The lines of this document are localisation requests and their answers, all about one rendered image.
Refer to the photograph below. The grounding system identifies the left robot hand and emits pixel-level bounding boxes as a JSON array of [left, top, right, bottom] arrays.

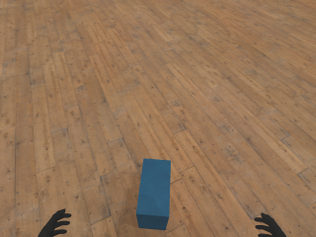
[[38, 208, 71, 237]]

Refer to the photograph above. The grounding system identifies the carton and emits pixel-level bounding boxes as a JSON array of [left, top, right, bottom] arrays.
[[136, 158, 171, 230]]

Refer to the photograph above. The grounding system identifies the right robot hand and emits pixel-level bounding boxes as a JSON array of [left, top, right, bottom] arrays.
[[254, 213, 286, 237]]

